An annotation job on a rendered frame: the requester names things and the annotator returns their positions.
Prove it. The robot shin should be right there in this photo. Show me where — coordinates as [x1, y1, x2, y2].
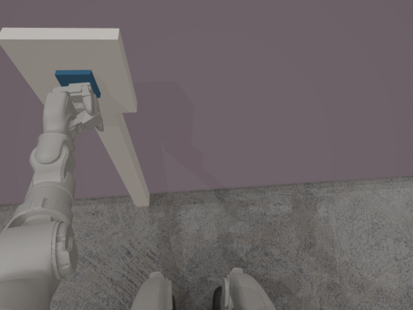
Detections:
[149, 272, 164, 278]
[220, 268, 243, 310]

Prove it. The button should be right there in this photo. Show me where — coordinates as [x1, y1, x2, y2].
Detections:
[55, 70, 101, 98]

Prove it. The robot left hand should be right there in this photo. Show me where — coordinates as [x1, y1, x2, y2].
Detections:
[43, 82, 104, 142]

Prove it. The robot left forearm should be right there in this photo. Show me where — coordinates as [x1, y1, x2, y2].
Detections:
[0, 132, 76, 235]

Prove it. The panel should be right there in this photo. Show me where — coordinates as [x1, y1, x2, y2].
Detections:
[0, 28, 150, 207]

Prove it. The left robot shin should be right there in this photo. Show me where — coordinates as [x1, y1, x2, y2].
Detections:
[149, 272, 164, 278]

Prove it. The right robot shin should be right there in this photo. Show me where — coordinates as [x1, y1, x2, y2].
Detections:
[220, 268, 243, 310]

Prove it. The robot left upper arm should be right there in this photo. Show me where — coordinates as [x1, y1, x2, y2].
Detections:
[0, 220, 78, 310]

